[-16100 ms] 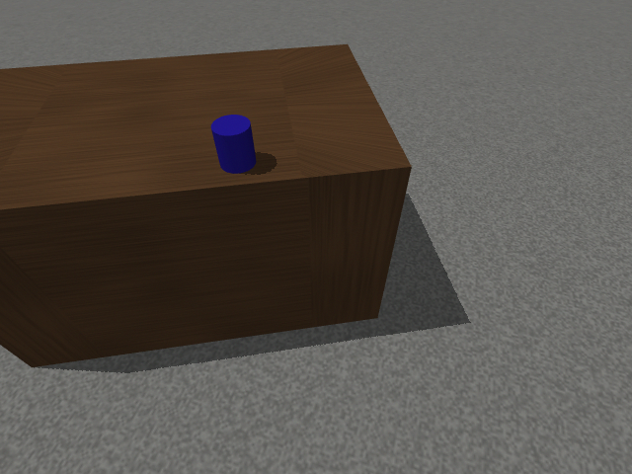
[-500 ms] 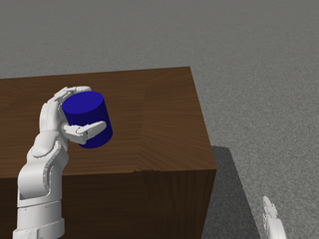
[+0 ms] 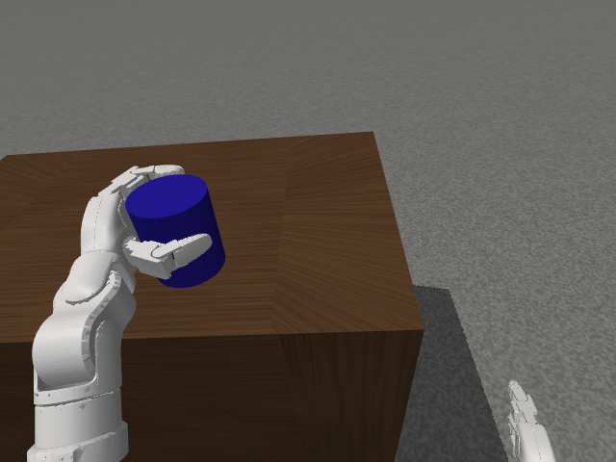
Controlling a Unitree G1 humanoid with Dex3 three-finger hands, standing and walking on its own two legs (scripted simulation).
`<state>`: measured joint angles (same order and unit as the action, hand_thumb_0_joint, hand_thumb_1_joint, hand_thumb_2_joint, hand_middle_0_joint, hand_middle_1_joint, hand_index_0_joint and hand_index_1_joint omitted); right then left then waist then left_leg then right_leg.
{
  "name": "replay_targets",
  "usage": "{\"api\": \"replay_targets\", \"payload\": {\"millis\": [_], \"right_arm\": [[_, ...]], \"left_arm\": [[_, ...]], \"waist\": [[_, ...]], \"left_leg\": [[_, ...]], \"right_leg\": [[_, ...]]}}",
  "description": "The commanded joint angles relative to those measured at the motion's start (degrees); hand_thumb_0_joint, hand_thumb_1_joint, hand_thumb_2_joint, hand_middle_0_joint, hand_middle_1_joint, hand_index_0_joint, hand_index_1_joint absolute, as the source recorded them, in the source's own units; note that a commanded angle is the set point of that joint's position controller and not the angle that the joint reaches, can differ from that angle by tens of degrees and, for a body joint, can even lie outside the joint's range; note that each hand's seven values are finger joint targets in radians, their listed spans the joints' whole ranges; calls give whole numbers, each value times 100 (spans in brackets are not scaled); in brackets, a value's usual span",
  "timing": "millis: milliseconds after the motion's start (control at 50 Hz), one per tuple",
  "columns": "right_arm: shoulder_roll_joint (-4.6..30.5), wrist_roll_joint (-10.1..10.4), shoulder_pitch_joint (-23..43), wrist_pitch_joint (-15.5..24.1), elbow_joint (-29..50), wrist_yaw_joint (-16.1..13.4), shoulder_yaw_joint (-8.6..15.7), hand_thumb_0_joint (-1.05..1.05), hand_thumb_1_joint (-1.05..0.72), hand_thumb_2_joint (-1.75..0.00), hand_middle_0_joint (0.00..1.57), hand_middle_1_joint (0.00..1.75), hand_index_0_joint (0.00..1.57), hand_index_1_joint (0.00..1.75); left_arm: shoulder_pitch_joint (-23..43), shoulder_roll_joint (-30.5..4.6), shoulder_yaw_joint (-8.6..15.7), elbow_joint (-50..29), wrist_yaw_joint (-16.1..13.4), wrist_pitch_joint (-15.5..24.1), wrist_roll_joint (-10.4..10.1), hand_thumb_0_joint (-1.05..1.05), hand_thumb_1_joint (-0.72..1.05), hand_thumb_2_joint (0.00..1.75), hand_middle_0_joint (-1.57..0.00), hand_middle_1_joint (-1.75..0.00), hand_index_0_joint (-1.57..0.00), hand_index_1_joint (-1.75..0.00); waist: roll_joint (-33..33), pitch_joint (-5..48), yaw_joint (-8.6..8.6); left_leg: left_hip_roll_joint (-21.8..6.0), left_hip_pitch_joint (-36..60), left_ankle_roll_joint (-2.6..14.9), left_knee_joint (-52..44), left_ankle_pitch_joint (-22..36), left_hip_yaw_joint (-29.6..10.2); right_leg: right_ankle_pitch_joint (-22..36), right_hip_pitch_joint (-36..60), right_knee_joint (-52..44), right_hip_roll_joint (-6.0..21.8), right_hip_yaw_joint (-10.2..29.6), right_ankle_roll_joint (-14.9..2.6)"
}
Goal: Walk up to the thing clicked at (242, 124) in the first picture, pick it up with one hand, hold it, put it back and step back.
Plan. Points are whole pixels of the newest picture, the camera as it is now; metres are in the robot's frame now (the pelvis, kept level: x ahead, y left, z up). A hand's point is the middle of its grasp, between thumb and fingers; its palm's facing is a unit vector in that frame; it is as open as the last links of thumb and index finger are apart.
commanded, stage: hold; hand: left
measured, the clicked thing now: (179, 231) +0.33 +0.16 +0.21
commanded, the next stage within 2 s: crouch in 1.74 s
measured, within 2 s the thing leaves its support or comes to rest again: neither
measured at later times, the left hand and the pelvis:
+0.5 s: hand (164, 233) +0.32 +0.17 +0.22, palm faces +0.18 -0.98 -0.01, open 11.7 cm; pelvis +0.00 +0.00 +0.00, yaw +0 degrees
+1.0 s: hand (168, 234) +0.32 +0.17 +0.21, palm faces +0.18 -0.98 -0.01, open 11.7 cm; pelvis +0.00 +0.00 +0.00, yaw +0 degrees
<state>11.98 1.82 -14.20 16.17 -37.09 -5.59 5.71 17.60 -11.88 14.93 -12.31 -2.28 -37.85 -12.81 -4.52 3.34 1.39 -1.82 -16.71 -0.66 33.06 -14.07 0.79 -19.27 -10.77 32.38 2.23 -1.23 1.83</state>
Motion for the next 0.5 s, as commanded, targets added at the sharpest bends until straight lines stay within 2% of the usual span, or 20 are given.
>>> {"api": "replay_targets", "payload": {"millis": [0,40,80,120,140,180,200,220,240,260,280,300,320,360,380,400,420,440,460,480], "right_arm": [[649,35,710,342,906,-35,244,0,51,-6,5,5,5,5],[630,28,803,366,969,-46,210,0,51,-6,5,5,5,5],[613,36,814,345,879,-57,212,0,51,-6,5,5,5,5],[596,33,826,368,932,-62,172,0,51,-6,5,5,5,5],[642,31,760,359,865,-79,236,0,51,-6,5,5,5,5],[494,27,749,378,866,-73,74,0,51,-6,5,5,5,5],[591,28,800,393,933,-98,170,0,51,-6,5,5,5,5],[657,17,824,396,912,-119,214,0,51,-6,5,5,5,5],[552,18,808,396,804,-106,101,0,51,-6,5,5,5,5],[592,8,860,398,843,-101,134,0,51,-6,5,5,5,5],[667,2,921,427,861,-134,211,0,50,-6,5,5,5,5],[565,4,1012,429,819,-126,114,0,51,-6,5,5,5,5],[643,-1,830,434,781,-125,172,0,51,-6,5,5,5,5],[548,19,836,437,730,-108,84,0,50,-6,5,5,5,5],[633,17,875,457,784,-118,147,0,50,-6,5,5,5,5],[595,24,871,465,838,-126,123,0,51,-6,5,5,5,5],[646,19,816,470,802,-136,166,0,51,-6,5,5,5,5],[589,16,834,478,794,-120,106,0,51,-6,5,5,5,5],[610,22,790,475,751,-125,161,0,51,-7,5,5,5,5],[639,20,783,471,675,-137,179,0,51,-7,5,5,5,5]], "left_arm": [[2876,-1255,586,-1806,-13,698,-91,0,2,120,-118,-137,-121,-137],[2750,-1087,492,-1738,-33,698,-99,0,2,121,-119,-138,-122,-138],[2754,-1174,607,-1802,-42,746,-136,0,3,122,-120,-139,-123,-139],[2755,-1097,542,-1849,-58,773,-137,0,4,123,-120,-140,-123,-140],[2890,-1318,675,-2157,-66,823,-136,0,3,122,-121,-140,-124,-140],[2754,-1059,403,-1972,-39,810,-85,0,3,121,-120,-139,-123,-139],[2904,-1293,615,-2216,-45,867,-123,0,4,122,-121,-140,-124,-140],[2803,-1345,691,-2103,-50,863,-135,0,6,123,-121,-140,-124,-140],[2767,-1255,570,-2010,-32,840,-114,0,6,122,-121,-140,-124,-140],[2824,-1285,599,-2089,-43,844,-111,0,5,123,-122,-141,-125,-141],[2706,-1126,504,-1824,-25,820,-119,0,3,123,-121,-141,-124,-141],[2548,-890,324,-1540,-3,785,-116,0,5,124,-121,-140,-123,-140],[2864,-1176,544,-1978,11,833,-152,0,5,124,-122,-141,-125,-141],[2600,-978,332,-1688,58,794,-132,0,5,123,-122,-141,-125,-141],[2927,-1378,600,-2380,42,892,-147,0,4,122,-122,-140,-124,-140],[2639,-1174,474,-1952,54,841,-125,0,6,123,-122,-140,-124,-140],[2644,-1295,581,-2112,56,846,-141,0,8,124,-123,-141,-126,-141],[2434,-910,320,-1732,86,776,-140,0,8,124,-121,-140,-124,-140],[2673,-1124,456,-2216,82,821,-172,0,8,125,-121,-141,-124,-141],[2747,-1259,578,-2121,55,823,-171,0,6,126,-121,-141,-123,-141]], "waist": [[264,1320,-68],[258,1397,-20],[317,1352,8],[403,1320,7],[265,1393,4],[228,1294,-29],[191,1436,-4],[220,1448,-6],[175,1237,6],[148,1260,-4],[160,1286,-47],[197,1199,-24],[241,1393,-76],[227,1270,-61],[123,1428,44],[143,1418,-32],[253,1380,-25],[294,1256,-76],[207,1381,-41],[242,1339,-54]], "left_leg": [[205,1125,140,-313,923,112],[187,1155,127,-323,922,83],[177,1095,129,-326,918,64],[197,1043,140,-294,922,77],[202,1118,138,-295,893,93],[188,1122,118,-320,850,67],[188,1181,124,-307,855,75],[188,1151,127,-305,880,75],[184,1036,116,-340,764,63],[175,1081,102,-370,651,55],[165,1126,99,-365,656,47],[165,1049,96,-370,676,35],[151,1181,107,-358,642,32],[180,1098,118,-340,734,49],[184,1130,108,-329,784,52],[193,1199,113,-291,866,76],[191,1151,129,-292,841,68],[177,1135,110,-314,809,61],[192,1176,117,-327,796,59],[178,1177,115,-325,753,50]], "right_leg": [[1197,-509,-596,-201,-212,-75],[1159,-477,-574,-211,-224,-92],[1149,-473,-574,-217,-242,-90],[1152,-472,-574,-207,-234,-80],[1139,-472,-579,-197,-211,-78],[1076,-584,-553,-216,-241,-98],[1083,-491,-573,-201,-224,-88],[1124,-454,-568,-204,-224,-83],[1000,-545,-564,-221,-238,-99],[886,-571,-579,-226,-238,-105],[889,-606,-566,-227,-238,-109],[893,-619,-569,-233,-256,-117],[903,-594,-577,-238,-248,-100],[979,-626,-573,-220,-251,-112],[994,-536,-559,-223,-256,-116],[1074,-572,-556,-219,-253,-104],[1056,-560,-565,-229,-244,-86],[1017,-636,-558,-255,-268,-97],[1029,-608,-578,-235,-242,-100],[995,-646,-568,-237,-246,-99]]}}
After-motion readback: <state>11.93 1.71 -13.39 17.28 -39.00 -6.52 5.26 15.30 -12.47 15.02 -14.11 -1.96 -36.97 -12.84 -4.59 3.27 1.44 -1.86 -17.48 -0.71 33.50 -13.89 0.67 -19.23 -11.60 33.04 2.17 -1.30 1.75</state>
